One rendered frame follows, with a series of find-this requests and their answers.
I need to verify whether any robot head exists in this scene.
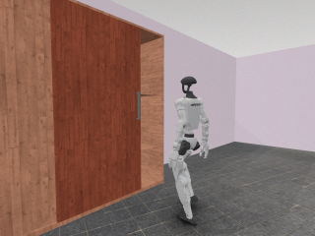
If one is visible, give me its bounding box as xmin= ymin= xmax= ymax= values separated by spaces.
xmin=180 ymin=76 xmax=197 ymax=98

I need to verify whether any robot left shin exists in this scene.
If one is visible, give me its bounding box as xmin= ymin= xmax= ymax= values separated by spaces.
xmin=175 ymin=179 xmax=193 ymax=219

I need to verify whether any left robot forearm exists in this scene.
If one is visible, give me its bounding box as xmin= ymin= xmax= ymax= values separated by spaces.
xmin=172 ymin=120 xmax=185 ymax=151

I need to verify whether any wardrobe door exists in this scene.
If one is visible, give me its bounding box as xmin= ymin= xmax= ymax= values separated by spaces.
xmin=0 ymin=0 xmax=57 ymax=236
xmin=49 ymin=0 xmax=142 ymax=223

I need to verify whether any robot left hand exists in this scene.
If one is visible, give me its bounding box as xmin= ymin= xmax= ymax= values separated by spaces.
xmin=167 ymin=149 xmax=179 ymax=171

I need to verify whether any right robot forearm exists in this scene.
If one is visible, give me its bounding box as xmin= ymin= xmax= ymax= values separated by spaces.
xmin=202 ymin=121 xmax=210 ymax=143

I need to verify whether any robot left upper arm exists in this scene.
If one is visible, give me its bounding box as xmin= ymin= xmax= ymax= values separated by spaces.
xmin=174 ymin=97 xmax=187 ymax=128

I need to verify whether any robot right upper arm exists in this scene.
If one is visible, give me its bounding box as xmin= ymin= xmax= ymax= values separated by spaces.
xmin=198 ymin=97 xmax=209 ymax=125

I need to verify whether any handle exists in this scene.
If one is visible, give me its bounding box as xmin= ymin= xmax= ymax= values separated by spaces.
xmin=136 ymin=91 xmax=141 ymax=120

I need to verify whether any robot right hand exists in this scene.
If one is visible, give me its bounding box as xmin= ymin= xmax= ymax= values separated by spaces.
xmin=199 ymin=142 xmax=210 ymax=158

